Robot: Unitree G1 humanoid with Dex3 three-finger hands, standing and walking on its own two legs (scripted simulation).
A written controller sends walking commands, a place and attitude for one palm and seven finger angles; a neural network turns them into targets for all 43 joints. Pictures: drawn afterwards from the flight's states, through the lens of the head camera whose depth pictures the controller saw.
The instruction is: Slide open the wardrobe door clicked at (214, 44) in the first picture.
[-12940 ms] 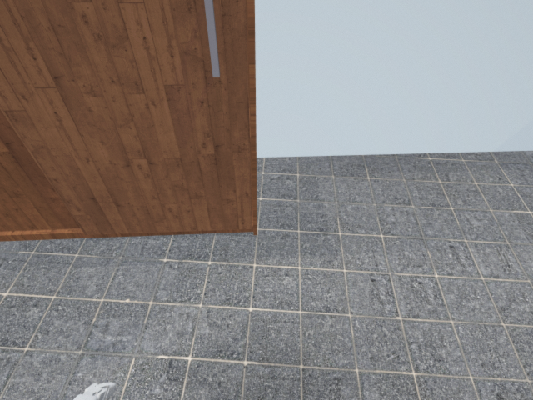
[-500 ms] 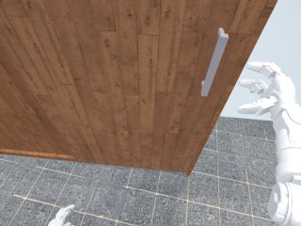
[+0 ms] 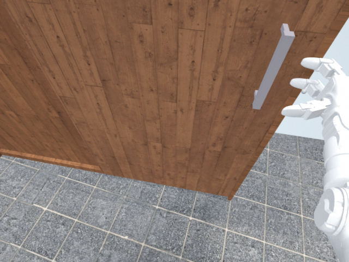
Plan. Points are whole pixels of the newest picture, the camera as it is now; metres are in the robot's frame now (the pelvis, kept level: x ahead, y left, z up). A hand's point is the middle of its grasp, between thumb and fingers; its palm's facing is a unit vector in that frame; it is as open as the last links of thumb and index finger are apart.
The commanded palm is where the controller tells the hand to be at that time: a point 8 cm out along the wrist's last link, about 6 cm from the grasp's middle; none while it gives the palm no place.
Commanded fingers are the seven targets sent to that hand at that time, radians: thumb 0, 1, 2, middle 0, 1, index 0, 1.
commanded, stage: move the hooked fingers beside the handle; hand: right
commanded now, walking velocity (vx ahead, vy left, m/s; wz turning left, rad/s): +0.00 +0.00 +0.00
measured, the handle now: (269, 71) +0.54 -0.13 +0.16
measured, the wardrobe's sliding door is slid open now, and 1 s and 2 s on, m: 0.00 0.00 0.00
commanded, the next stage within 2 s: feel for the door with the fingertips in 0.60 s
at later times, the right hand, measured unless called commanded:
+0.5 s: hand (309, 98) +0.46 -0.21 +0.16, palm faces +0.03 +1.00 +0.00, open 14.0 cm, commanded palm +0.44 -0.25 +0.17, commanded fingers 0.00 0.50 -0.30 0.30 1.20 0.30 1.20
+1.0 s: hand (283, 92) +0.47 -0.16 +0.16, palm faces -0.01 +1.00 +0.03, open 14.0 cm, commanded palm +0.44 -0.21 +0.16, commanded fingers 0.00 0.50 -0.30 0.30 1.20 0.30 1.20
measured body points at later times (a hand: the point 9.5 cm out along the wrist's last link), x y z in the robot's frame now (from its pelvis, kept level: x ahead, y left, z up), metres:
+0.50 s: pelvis +0.00 +0.00 +0.00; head +0.04 +0.00 +0.45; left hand +0.08 +0.26 -0.11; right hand +0.45 -0.26 +0.16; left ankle +0.00 +0.14 -0.72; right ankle +0.00 -0.13 -0.72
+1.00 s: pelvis +0.00 +0.00 +0.00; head +0.04 +0.00 +0.45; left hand +0.06 +0.26 -0.12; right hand +0.46 -0.21 +0.16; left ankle +0.00 +0.14 -0.72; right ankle +0.00 -0.13 -0.72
